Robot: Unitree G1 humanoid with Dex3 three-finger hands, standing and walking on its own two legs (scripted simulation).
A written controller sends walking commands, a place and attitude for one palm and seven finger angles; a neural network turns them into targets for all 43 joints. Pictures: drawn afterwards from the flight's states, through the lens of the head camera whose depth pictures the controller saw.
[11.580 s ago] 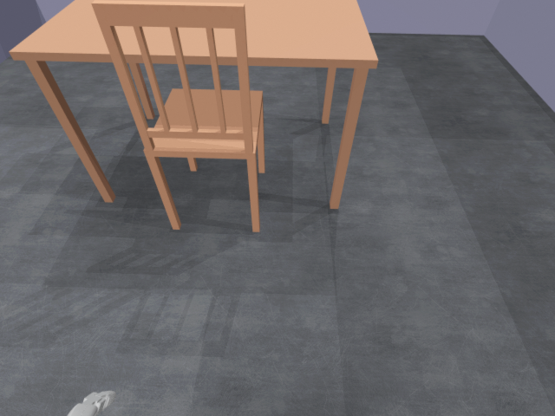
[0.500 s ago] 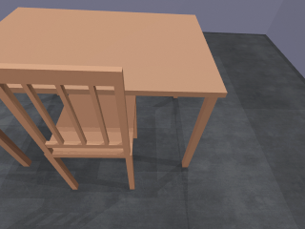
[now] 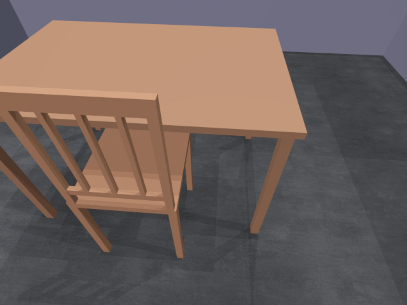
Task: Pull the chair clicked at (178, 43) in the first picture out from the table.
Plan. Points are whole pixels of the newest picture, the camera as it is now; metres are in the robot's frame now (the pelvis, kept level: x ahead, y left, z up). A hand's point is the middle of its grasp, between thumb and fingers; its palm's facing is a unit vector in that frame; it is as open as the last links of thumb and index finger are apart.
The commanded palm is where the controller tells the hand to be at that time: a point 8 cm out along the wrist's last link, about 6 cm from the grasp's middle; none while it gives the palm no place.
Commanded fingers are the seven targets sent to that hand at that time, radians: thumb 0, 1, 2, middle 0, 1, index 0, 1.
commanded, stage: come to a stop and stand still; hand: left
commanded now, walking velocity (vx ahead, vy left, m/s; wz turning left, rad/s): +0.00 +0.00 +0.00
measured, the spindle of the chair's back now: (100, 158) +0.49 +0.33 -0.06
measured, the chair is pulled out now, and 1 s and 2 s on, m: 0.00 0.00 0.00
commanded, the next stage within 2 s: look again from close up in 0.04 s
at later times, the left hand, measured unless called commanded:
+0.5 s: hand out of the picture +0.01 +0.22 -0.17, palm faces +0.01 -0.97 -0.23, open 7.4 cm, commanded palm none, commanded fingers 0.00 0.90 0.90 -0.20 -0.30 -0.20 -0.30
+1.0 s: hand out of the picture -0.01 +0.20 -0.18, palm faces -0.02 -0.98 -0.17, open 7.4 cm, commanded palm none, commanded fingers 0.00 0.90 0.90 -0.20 -0.30 -0.20 -0.30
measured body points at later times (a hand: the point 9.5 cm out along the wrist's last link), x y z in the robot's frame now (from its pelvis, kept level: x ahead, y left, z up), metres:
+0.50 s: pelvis -0.01 +0.04 -0.01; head -0.02 +0.03 +0.44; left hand +0.01 +0.27 -0.16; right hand -0.01 -0.18 -0.17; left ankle -0.01 +0.14 -0.74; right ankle -0.02 -0.08 -0.74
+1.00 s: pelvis +0.00 +0.04 +0.00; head +0.01 +0.04 +0.45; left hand +0.00 +0.25 -0.16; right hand -0.01 -0.18 -0.17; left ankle -0.01 +0.14 -0.74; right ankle -0.02 -0.08 -0.74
